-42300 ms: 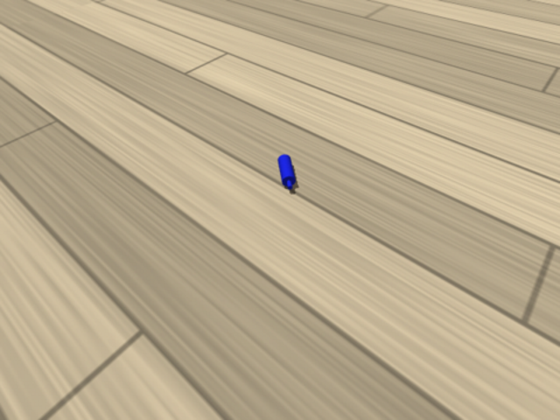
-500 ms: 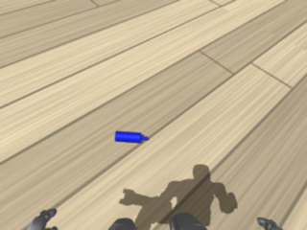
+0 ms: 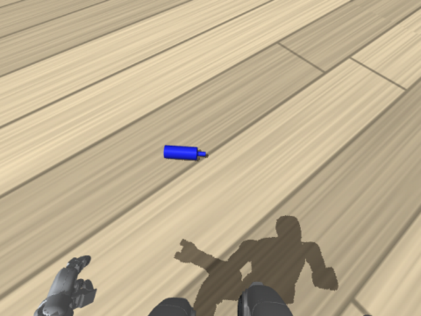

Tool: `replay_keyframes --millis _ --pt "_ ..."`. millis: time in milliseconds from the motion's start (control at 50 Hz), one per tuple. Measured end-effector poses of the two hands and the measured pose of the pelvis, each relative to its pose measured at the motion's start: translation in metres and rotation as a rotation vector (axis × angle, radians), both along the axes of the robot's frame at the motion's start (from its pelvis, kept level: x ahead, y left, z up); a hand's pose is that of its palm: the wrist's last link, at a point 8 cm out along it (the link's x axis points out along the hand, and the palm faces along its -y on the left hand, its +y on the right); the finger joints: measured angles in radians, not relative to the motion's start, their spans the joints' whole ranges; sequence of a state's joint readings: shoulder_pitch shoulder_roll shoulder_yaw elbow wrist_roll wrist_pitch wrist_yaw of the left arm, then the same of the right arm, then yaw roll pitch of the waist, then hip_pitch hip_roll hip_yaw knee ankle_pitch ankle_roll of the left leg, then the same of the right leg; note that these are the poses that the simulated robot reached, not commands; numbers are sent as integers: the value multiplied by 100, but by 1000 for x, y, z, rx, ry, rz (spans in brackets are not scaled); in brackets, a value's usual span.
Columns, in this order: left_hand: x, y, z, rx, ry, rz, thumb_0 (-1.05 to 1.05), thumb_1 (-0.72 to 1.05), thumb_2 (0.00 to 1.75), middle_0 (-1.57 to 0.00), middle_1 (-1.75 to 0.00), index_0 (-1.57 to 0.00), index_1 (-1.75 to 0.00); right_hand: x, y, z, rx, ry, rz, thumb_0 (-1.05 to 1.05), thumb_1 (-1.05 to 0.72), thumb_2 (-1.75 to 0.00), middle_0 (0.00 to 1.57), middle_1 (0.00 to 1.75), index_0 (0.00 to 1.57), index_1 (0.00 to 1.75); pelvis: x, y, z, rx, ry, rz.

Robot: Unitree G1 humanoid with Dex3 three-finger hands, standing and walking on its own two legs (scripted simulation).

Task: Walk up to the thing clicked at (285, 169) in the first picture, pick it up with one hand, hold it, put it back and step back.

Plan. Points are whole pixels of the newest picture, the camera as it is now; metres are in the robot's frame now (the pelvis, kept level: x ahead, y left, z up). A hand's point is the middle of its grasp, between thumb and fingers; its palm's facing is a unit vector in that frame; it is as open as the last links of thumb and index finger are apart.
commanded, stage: step back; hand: left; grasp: from above
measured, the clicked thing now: (185, 152) +0.88 +0.20 -0.71
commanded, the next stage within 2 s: stand in 1.62 s
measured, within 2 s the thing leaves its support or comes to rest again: neither
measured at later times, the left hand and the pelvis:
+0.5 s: hand out of the picture -0.11 +0.21 -0.12, palm faces -0.04 -0.90 -0.44, open 7.4 cm; pelvis -0.17 -0.06 +0.01, yaw -4 degrees
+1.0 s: hand out of the picture -0.21 +0.22 -0.13, palm faces +0.07 -0.92 -0.39, open 7.4 cm; pelvis -0.24 -0.06 +0.02, yaw +3 degrees
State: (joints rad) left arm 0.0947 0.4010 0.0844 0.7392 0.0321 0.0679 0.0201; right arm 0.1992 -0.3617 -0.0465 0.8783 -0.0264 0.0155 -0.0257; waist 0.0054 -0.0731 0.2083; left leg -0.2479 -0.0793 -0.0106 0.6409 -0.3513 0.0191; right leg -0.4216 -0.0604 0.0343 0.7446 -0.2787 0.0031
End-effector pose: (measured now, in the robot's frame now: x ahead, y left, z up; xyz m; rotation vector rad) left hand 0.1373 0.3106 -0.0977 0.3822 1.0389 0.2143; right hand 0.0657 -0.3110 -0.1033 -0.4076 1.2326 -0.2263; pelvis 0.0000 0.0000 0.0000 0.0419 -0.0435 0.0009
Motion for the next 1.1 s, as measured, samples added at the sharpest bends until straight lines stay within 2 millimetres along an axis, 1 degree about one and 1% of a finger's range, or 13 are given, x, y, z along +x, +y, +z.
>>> replay_keyframes --millis 60,140,260,360,420,500,560,640,740,820,880,980,1100 --pt "-17 -8 -4 -31 7 9 1 90 90 -20 -30 -20 -30 -21 7 8 12 -3 11 1 -91 -89 20 30 21 30 -19 -1 5 -19 -11 -7" --pt "-49 -19 -1 -65 39 6 1 90 90 -20 -30 -20 -30 -38 0 24 -5 -44 9 1 -90 -89 20 30 21 30 -42 -7 15 -55 3 -21" --pt "-109 -27 -6 -36 101 -9 1 90 90 -20 -30 -20 -30 -51 -26 32 -30 -154 15 1 -90 -89 20 30 21 30 -85 -24 11 -52 10 -67" --pt "-162 -42 -12 9 135 -9 1 90 90 -20 -30 -20 -30 -76 -60 14 -22 -209 23 1 -90 -89 20 30 21 30 -131 -46 -6 -51 -5 -97" --pt "-202 -56 -3 16 148 7 1 90 90 -20 -30 -20 -30 -102 -72 3 -5 -192 -4 1 -90 -89 20 30 21 30 -153 -57 -5 -66 -21 -62" --pt "-248 -63 16 37 174 43 1 90 90 -21 -30 -21 -30 -141 -75 3 35 -134 -18 1 -91 -90 20 30 20 30 -174 -64 9 5 -4 -67" --pt "-267 -63 25 54 165 56 1 90 90 -21 -30 -21 -30 -173 -75 -3 49 -82 -9 1 -91 -90 20 30 20 30 -191 -66 12 2 15 -44" --pt "-283 -57 28 69 101 73 1 90 90 -21 -30 -21 -30 -216 -71 -14 58 18 16 1 -91 -90 20 30 20 30 -213 -66 9 -22 19 4" --pt "-309 -41 19 51 40 119 1 90 90 -21 -30 -21 -30 -247 -58 -17 63 85 57 1 -91 -90 20 30 21 30 -234 -59 3 -32 3 67" --pt "-334 -36 11 14 86 145 1 90 90 -20 -30 -20 -30 -259 -45 -4 71 32 41 1 -91 -89 20 30 21 30 -242 -51 9 -14 -19 49" --pt "-346 -37 11 -22 111 158 1 90 90 -20 -30 -20 -30 -260 -42 6 65 7 43 1 -91 -89 20 30 21 30 -244 -50 16 -47 -15 70" --pt "-357 -43 7 -31 139 152 1 90 90 -20 -30 -20 -30 -243 -47 12 66 -44 55 1 -90 -89 20 30 21 30 -245 -57 17 -39 -4 52" --pt "-364 -61 3 -18 154 155 1 90 90 -20 -30 -20 -30 -215 -61 3 60 -68 54 1 -91 -90 20 30 21 30 -237 -65 10 -75 -7 49"
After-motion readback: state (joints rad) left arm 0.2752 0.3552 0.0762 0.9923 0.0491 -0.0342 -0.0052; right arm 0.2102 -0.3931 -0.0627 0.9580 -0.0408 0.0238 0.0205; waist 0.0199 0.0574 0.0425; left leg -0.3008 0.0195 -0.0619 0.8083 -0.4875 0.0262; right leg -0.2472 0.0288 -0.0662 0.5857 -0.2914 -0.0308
